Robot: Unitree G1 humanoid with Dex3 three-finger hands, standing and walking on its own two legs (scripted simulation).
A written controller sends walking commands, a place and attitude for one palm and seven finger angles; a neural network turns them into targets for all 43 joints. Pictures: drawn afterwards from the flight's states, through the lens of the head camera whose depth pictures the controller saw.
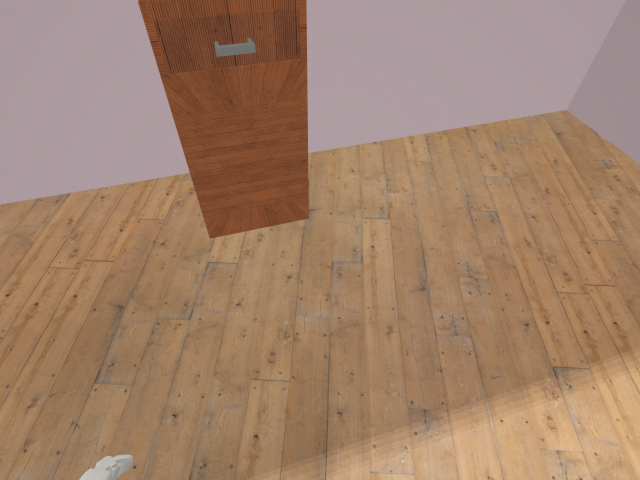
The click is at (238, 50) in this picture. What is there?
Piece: drawer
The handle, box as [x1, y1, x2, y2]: [214, 38, 255, 56]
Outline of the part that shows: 254,43 251,41 250,38 247,38 246,43 219,45 217,41 214,42 217,56 255,52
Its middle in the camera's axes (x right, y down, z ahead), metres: -0.25 -0.54 +1.08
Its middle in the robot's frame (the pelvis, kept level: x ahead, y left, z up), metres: +1.17 +0.31 +0.02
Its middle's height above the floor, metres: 0.78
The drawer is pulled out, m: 0.00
